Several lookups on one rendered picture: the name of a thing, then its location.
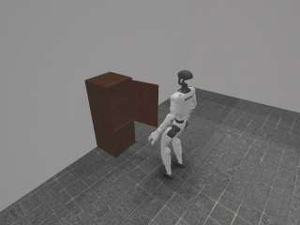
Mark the humanoid robot head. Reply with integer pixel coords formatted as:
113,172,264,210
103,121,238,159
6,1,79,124
177,70,193,94

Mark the left robot forearm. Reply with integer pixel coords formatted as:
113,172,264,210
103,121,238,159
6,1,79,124
156,114,173,135

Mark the robot right foot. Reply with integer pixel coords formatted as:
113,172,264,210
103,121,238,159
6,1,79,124
171,158,186,168

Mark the right robot forearm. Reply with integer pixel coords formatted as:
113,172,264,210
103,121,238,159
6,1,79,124
187,106,196,116

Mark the right robot upper arm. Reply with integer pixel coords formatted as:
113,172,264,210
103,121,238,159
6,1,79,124
189,87,197,108

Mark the left robot hand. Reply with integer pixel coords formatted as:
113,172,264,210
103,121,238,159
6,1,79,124
148,131,159,145

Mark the cupboard door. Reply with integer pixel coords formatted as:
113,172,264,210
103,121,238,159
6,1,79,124
131,80,158,128

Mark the left robot upper arm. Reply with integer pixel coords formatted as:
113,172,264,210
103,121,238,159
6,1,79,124
169,93,181,121

